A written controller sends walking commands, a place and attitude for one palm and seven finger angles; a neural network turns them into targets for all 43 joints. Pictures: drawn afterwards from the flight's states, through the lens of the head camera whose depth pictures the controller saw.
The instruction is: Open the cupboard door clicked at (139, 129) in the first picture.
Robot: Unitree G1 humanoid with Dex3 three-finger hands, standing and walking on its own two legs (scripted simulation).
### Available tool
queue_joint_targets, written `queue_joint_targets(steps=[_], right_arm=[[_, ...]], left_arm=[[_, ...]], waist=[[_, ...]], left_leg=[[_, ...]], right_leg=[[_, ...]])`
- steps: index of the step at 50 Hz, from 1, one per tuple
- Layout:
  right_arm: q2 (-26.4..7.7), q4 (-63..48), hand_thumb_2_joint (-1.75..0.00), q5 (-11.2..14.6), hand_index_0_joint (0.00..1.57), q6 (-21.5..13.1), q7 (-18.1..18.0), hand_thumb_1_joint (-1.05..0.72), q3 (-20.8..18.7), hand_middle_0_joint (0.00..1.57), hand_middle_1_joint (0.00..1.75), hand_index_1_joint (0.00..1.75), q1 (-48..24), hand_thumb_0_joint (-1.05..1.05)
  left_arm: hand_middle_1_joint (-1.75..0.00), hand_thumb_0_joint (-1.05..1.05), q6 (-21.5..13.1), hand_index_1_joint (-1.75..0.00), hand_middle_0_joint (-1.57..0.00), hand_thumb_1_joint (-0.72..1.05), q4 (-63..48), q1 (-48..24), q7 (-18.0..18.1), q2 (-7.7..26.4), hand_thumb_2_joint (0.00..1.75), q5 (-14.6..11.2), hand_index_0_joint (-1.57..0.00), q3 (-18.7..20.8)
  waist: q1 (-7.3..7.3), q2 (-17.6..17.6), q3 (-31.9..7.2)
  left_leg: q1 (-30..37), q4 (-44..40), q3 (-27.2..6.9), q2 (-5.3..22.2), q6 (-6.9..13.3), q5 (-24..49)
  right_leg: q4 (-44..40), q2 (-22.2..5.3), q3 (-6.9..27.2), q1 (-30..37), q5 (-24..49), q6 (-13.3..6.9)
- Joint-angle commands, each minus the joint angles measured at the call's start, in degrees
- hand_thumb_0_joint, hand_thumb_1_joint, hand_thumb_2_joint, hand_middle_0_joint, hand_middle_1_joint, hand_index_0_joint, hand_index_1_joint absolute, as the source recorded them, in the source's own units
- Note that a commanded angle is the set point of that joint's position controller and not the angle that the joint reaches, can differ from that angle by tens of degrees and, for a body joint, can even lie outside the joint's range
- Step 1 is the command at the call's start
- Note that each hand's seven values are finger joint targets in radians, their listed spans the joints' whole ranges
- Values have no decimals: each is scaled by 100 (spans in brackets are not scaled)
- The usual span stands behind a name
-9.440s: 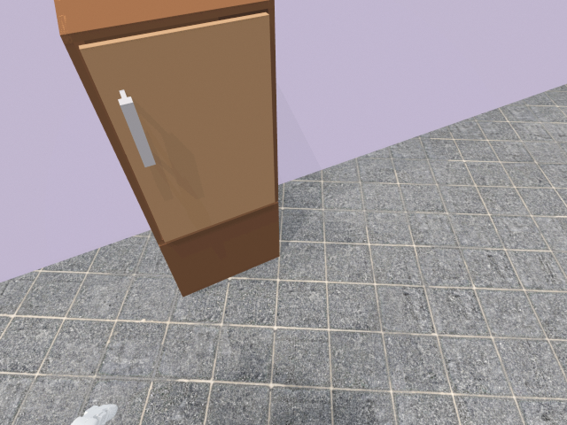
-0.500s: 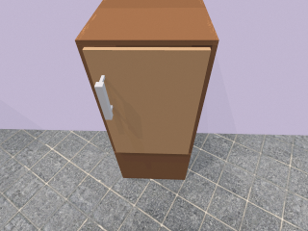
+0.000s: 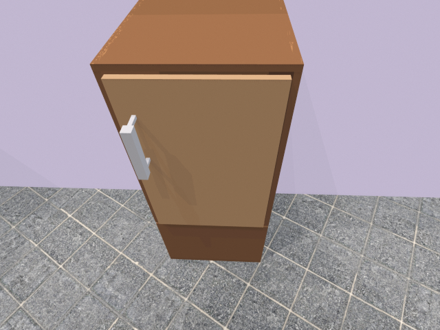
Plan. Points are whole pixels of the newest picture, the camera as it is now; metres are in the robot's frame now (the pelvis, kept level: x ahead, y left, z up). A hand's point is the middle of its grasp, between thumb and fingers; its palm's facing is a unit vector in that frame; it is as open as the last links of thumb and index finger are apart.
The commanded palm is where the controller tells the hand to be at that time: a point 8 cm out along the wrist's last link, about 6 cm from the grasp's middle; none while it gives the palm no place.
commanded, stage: come to a stop and stand still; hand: left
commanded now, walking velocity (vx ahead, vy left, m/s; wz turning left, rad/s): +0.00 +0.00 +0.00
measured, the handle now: (138, 148) +0.50 +0.23 +0.03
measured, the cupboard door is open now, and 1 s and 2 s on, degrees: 0 0 0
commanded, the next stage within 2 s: look again from close up in 0.26 s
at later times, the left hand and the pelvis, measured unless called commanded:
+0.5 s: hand out of the picture -0.02 +0.14 -0.17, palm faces +0.06 -0.98 -0.19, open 7.4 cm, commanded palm none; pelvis +0.00 -0.01 +0.00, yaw +1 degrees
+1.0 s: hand out of the picture -0.02 +0.16 -0.17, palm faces +0.07 -0.98 -0.18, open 7.4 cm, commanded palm +0.09 +0.21 -0.07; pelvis +0.00 +0.00 +0.00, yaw +1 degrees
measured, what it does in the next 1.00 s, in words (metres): stands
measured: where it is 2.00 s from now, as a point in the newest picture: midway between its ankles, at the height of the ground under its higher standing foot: outside the picture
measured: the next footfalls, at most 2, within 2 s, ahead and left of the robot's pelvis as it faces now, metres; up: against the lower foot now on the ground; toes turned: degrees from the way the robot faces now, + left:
none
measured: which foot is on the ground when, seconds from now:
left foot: down 0.00-1.00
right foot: down 0.00-1.00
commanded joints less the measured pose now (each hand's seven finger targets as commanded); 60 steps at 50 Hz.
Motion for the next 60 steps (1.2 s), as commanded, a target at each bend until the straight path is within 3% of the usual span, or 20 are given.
queue_joint_targets(steps=[1, 5, 17, 26, 33, 37, 48, 49, 50, 51, 52, 53, 54, 55, 56, 57, 59, 60], right_arm=[[-382, -126, -90, 8, 20, -49, -3, -90, -40, 20, 30, 30, 442, 0], [-365, -108, -90, 12, 20, -30, -11, -90, -45, 20, 30, 30, 473, 0], [-319, -93, -90, 5, 20, 13, -24, -90, -45, 20, 30, 30, 522, 0], [-304, -84, -90, 10, 20, -3, -38, -90, -45, 20, 30, 30, 603, 0], [-241, -54, -90, 19, 20, -10, -47, -90, -44, 20, 30, 30, 632, 0], [-268, -41, -90, 6, 20, -18, -49, -90, -32, 20, 30, 30, 630, 0], [-261, -37, -90, 9, 20, -35, -32, -90, -34, 20, 30, 30, 618, 0], [-282, -30, -90, 3, 20, -41, -29, -90, -35, 20, 30, 30, 629, 0], [-550, -399, -90, 78, 20, -118, 32, -90, -112, 20, 30, 30, -73, 0], [-1830, -2457, -90, 223, 20, -1010, -184, -90, -140, 20, 30, 30, -127, 0], [-1235, -2227, -90, 196, 20, -1429, -328, -90, -30, 20, 30, 30, -575, 0], [-1332, -2052, -90, 251, 20, -1545, -331, -90, -167, 20, 30, 30, -575, 0], [-967, -1913, -90, 347, 20, -1537, -282, -90, -152, 20, 30, 30, -353, 0], [-1207, -2316, -90, 436, 20, -1598, -286, -90, -180, 20, 30, 30, -404, 0], [-1366, -2421, -90, 448, 20, -1724, -333, -90, -229, 20, 30, 30, -455, 0], [-1463, -2580, -90, 356, 20, -1847, -340, -90, -219, 20, 30, 30, -524, 0], [-1465, -2891, -90, 250, 20, -1917, -268, -90, -288, 20, 30, 30, -435, 0], [-1437, -3010, -90, 178, 20, -1938, -221, -90, -351, 20, 30, 30, -542, 0]], left_arm=[[-30, 0, -100, -30, -20, 90, -166, 438, 21, 547, 90, -2, -20, 128], [-30, 0, -97, -30, -20, 90, -184, 444, 38, 567, 90, -6, -20, 143], [-30, 0, -75, -30, -20, 90, -187, 449, 38, 570, 90, -11, -20, 172], [-30, 0, -86, -30, -20, 90, -169, 518, 46, 538, 90, -15, -20, 189], [-30, 0, -80, -30, -20, 90, -141, 597, 54, 497, 90, -1, -20, 183], [-30, 0, -81, -30, -20, 90, -124, 606, 47, 446, 90, -20, -20, 170], [-30, 0, -79, -30, -20, 90, -121, 599, 32, 418, 90, 1, -20, 139], [-30, 0, -82, -30, -20, 90, -121, 580, 31, 407, 90, -6, -20, 138], [-30, 0, -235, -30, -20, 90, 24, 962, 269, 680, 90, 83, -20, 178], [-32, 0, -1488, -32, -20, 88, -8478, -3282, 36, 1674, 89, -1204, -20, 118], [-33, 0, -1137, -33, -20, 85, -7239, -1319, 307, 1431, 88, -802, -20, 309], [-34, 0, -816, -34, -21, 83, -6910, -1092, 579, 1156, 87, -843, -21, 169], [-36, 0, -217, -36, -21, 81, -5166, 586, 558, -166, 86, -815, -21, -482], [-37, 0, -332, -37, -21, 78, -6322, -228, 436, -301, 85, -1075, -21, -735], [-39, 0, -594, -39, -21, 76, -6637, -139, 336, -75, 84, -1143, -21, -671], [-40, 0, -880, -40, -21, 74, -6617, -74, 242, -46, 83, -1118, -21, -713], [-43, 0, -1323, -43, -22, 69, -6214, -161, 33, -208, 81, -1030, -22, -752], [-45, 0, -1593, -45, -22, 67, -5754, 211, -129, -275, 80, -1046, -22, -580]], waist=[[-7, -261, 184], [-6, -240, 167], [-3, -221, 387], [6, -226, 236], [30, -265, 369], [35, -53, 401], [32, -184, 458], [30, -128, 387], [201, -516, 333], [-534, 758, -2510], [-7, 1876, -2497], [-70, 1705, -1762], [-151, 593, -879], [-220, -167, -388], [-283, -715, -523], [-383, -1194, -296], [-473, -1787, -109], [-316, -1947, 13]], left_leg=[[-50, -214, -408, 472, 160, 638], [-48, -197, -388, 453, 136, 634], [-106, -217, -358, 427, 103, 381], [-111, -204, -348, 421, 94, 399], [-150, -238, -356, 435, 99, 457], [-96, -265, -426, 471, 114, 545], [-68, -353, -507, 512, 153, 557], [-56, -359, -533, 508, 158, 578], [-680, 1270, -38, 389, -13, 268], [858, 268, -333, -108, 347, 1145], [1080, 162, -223, -77, 383, 1934], [619, 203, -342, -21, 204, 1629], [21, 195, -473, 119, 298, 1282], [-288, 339, -662, 120, 374, 968], [-287, 592, -611, 74, 419, 574], [-536, 841, -623, -12, 443, 187], [-1164, 1298, -683, -180, 358, -334], [-1653, 1505, -712, -192, 281, -530]], right_leg=[[-592, -1012, 985, -17, 1807, 274], [-616, -1026, 983, 77, 2021, 327], [-898, -996, 1035, -7, 1387, 413], [-901, -1012, 1026, 169, 1587, 470], [-899, -1003, 950, 148, 1671, 515], [-860, -970, 940, 45, 1478, 427], [-834, -939, 886, -115, 1019, 347], [-809, -930, 890, -92, 985, 324], [-565, -1386, 1366, 85, 5397, 1016], [91, -972, 1008, 570, 3574, 510], [145, -534, 816, 574, 2171, 238], [46, -494, 555, 56, 1136, 226], [40, -466, 307, -306, 961, 329], [77, -470, 277, -617, 886, 442], [74, -483, 257, -1059, 532, 523], [36, -508, 310, -1522, 17, 591], [262, -506, 344, -2229, -991, 616], [498, -496, 308, -2495, -1227, 596]])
